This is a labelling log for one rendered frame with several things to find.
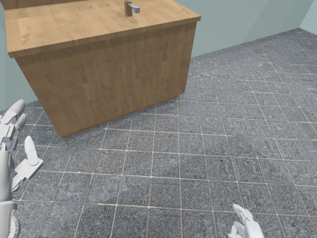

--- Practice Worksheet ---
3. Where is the robot left forearm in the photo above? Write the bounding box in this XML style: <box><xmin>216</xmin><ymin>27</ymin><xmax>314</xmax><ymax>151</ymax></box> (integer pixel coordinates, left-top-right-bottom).
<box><xmin>0</xmin><ymin>201</ymin><xmax>21</xmax><ymax>238</ymax></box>

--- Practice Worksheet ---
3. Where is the tap lever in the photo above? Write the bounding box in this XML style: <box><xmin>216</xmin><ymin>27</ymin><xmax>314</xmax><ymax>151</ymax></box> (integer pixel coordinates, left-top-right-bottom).
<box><xmin>128</xmin><ymin>3</ymin><xmax>140</xmax><ymax>13</ymax></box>

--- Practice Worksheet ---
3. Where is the robot right hand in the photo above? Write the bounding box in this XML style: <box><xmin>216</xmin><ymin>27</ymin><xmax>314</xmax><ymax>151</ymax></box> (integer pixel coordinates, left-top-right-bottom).
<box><xmin>228</xmin><ymin>204</ymin><xmax>264</xmax><ymax>238</ymax></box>

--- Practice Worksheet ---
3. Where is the counter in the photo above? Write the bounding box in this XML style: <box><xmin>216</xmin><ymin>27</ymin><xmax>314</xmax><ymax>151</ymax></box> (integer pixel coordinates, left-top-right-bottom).
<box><xmin>0</xmin><ymin>0</ymin><xmax>201</xmax><ymax>138</ymax></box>

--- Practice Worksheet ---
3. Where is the robot left hand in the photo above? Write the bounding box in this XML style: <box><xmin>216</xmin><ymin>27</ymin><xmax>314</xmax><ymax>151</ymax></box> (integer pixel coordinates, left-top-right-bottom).
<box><xmin>0</xmin><ymin>99</ymin><xmax>43</xmax><ymax>202</ymax></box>

